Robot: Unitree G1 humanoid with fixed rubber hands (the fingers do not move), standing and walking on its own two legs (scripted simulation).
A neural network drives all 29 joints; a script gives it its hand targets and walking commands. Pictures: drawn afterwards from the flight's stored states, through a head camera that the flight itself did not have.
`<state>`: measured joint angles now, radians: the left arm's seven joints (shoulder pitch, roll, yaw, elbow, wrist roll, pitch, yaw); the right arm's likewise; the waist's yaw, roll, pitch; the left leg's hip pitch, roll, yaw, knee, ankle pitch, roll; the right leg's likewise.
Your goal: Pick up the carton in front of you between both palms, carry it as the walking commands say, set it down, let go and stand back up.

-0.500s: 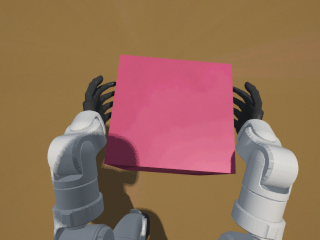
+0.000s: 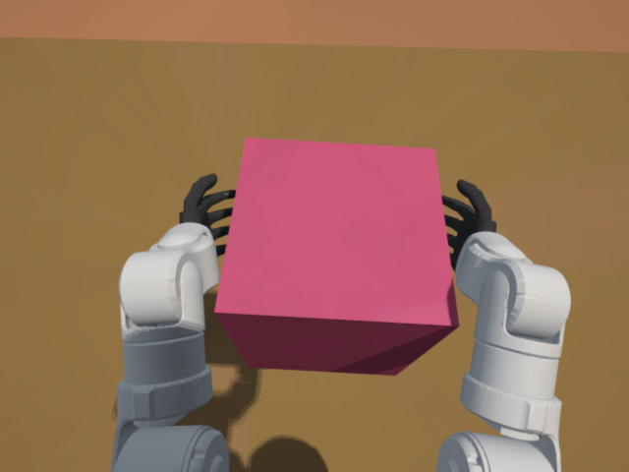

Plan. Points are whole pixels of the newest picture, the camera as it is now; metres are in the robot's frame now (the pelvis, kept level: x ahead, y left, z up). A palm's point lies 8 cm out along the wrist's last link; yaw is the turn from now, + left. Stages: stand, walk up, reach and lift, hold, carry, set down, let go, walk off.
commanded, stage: carry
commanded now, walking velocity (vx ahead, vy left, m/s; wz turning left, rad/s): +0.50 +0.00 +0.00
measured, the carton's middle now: (330, 271) +0.37 +0.01 +0.07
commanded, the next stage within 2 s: none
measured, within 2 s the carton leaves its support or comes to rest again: neither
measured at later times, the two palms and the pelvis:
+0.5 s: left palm (253, 84) +0.66 +0.15 +0.16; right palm (447, 105) +0.63 -0.15 +0.16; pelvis +0.29 +0.03 +0.04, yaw -1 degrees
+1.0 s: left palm out of the picture +0.91 +0.16 +0.21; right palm (423, 1) +0.94 -0.14 +0.20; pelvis +0.58 -0.02 +0.08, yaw +0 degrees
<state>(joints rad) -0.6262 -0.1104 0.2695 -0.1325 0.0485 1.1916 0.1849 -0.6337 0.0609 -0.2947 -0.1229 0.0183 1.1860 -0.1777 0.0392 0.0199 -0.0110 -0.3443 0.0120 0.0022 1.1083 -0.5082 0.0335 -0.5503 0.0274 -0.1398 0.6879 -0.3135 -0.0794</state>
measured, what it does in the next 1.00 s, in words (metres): climbs: left foot, then right foot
